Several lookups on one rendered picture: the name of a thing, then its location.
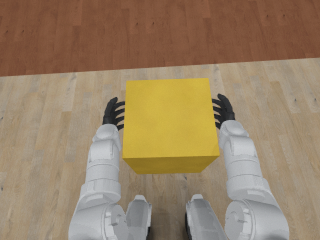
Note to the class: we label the right robot shin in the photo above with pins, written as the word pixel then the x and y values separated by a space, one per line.
pixel 192 230

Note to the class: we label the carton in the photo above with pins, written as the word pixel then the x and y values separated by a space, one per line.
pixel 169 126

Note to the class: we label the robot left hand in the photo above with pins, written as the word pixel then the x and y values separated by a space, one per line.
pixel 110 114

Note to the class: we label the robot left upper arm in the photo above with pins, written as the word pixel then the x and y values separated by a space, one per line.
pixel 105 221

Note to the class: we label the robot left forearm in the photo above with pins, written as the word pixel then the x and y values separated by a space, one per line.
pixel 102 170

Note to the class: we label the robot left thigh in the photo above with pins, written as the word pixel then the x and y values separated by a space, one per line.
pixel 138 219

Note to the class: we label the robot right hand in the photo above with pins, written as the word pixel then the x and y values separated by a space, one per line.
pixel 226 110

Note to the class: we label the robot right forearm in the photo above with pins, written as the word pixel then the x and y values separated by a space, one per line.
pixel 245 179

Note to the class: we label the robot right upper arm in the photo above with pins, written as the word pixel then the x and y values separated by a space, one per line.
pixel 252 220

